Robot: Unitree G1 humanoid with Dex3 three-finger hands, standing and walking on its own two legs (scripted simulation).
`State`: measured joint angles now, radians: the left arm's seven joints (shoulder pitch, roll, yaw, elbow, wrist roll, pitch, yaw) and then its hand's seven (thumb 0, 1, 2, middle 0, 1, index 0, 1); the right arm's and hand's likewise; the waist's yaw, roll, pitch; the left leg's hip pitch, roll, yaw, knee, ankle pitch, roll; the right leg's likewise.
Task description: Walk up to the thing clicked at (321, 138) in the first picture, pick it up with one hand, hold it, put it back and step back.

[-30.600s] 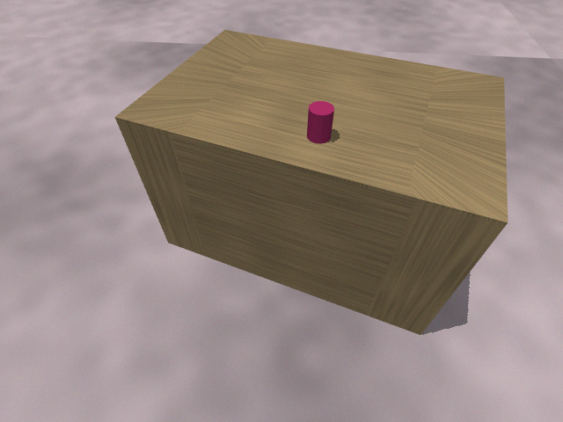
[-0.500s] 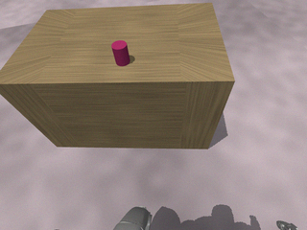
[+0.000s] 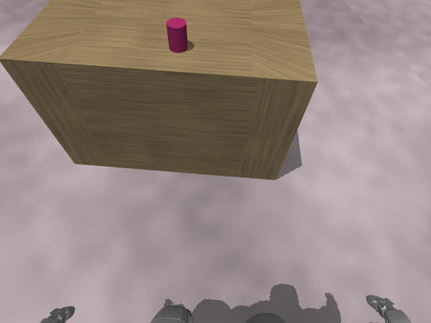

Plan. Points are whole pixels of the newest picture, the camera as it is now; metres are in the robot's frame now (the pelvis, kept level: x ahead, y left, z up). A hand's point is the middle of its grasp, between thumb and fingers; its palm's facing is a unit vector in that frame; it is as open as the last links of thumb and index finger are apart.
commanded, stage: step back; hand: left
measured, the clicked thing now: (177, 35) +0.99 +0.20 -0.07
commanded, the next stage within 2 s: stand in 1.28 s
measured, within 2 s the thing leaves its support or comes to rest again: neither
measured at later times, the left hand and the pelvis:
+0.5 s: hand out of the picture -0.08 +0.29 -0.14, palm faces +0.09 -0.91 -0.41, open 7.4 cm; pelvis -0.12 +0.00 +0.00, yaw +4 degrees
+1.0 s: hand out of the picture -0.06 +0.28 -0.16, palm faces +0.09 -0.94 -0.34, open 7.4 cm; pelvis -0.10 +0.01 +0.00, yaw +4 degrees
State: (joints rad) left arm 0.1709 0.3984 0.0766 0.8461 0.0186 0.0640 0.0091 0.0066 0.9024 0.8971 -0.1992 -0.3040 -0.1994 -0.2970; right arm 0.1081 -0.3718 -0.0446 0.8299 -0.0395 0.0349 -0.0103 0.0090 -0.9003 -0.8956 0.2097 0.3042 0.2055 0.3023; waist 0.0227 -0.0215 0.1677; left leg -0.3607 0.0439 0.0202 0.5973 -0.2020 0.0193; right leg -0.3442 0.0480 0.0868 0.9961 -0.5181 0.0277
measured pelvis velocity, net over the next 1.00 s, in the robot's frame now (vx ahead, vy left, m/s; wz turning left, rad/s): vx -0.10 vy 0.01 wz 0.08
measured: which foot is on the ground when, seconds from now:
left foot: down 0.00-0.10, up 0.12-0.36, down 0.38-1.00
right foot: up 0.00-0.06, down 0.08-1.00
